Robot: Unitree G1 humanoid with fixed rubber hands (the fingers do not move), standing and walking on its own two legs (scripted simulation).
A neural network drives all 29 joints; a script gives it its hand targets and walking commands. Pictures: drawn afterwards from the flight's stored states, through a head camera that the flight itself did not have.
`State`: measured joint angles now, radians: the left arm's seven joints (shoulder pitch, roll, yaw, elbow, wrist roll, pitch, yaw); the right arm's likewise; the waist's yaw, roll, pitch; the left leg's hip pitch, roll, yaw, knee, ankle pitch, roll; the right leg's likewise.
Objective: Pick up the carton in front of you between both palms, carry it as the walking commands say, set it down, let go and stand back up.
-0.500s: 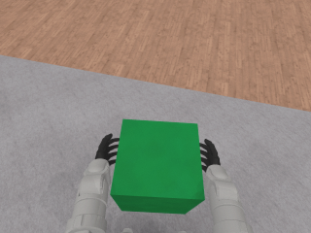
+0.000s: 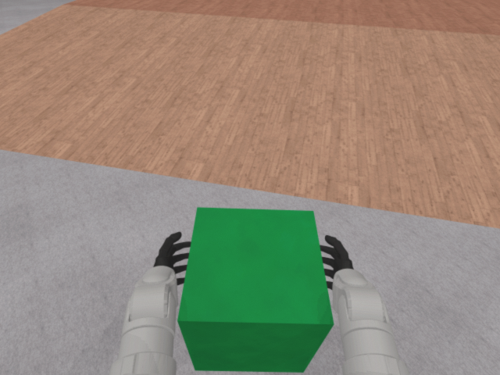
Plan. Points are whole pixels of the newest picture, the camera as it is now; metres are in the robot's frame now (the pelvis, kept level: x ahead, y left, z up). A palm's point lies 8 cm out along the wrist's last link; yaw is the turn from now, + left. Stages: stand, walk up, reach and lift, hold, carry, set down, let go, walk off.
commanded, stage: reach and lift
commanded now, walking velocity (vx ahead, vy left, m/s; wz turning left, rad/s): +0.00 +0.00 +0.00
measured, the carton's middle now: (252, 293) +0.31 +0.01 -0.05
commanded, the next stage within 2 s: hold in 0.78 s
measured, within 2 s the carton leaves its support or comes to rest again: neither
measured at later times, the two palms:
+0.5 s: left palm (167, 266) +0.31 +0.15 +0.03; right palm (343, 271) +0.31 -0.15 +0.03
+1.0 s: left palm (164, 266) +0.30 +0.15 +0.05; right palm (349, 267) +0.30 -0.15 +0.05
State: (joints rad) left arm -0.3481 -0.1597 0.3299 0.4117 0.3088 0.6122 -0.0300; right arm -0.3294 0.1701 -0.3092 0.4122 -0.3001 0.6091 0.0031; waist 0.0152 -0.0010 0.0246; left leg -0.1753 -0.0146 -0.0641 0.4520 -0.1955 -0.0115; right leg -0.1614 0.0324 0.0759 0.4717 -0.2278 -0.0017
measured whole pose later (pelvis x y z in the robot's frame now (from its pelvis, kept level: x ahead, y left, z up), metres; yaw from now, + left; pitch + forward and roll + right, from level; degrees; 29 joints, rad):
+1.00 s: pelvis +0.02 +0.00 +0.01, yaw +1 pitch -7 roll +0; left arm -0.19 -0.14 0.17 0.13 0.25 0.76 0.00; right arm -0.19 0.14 -0.16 0.15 -0.23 0.75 0.00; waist 0.00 -0.01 0.03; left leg -0.04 -0.01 -0.08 0.33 -0.17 -0.02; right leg -0.01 0.03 0.06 0.32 -0.19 -0.01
